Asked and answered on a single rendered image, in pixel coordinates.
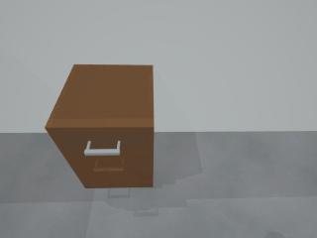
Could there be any drawer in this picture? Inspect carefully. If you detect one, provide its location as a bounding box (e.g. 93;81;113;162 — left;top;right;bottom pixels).
53;129;149;152

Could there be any handle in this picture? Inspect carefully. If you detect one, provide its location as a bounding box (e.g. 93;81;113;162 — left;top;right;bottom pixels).
93;167;125;174
84;141;121;156

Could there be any cabinet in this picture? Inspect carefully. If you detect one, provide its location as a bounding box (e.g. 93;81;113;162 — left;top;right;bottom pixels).
45;64;155;188

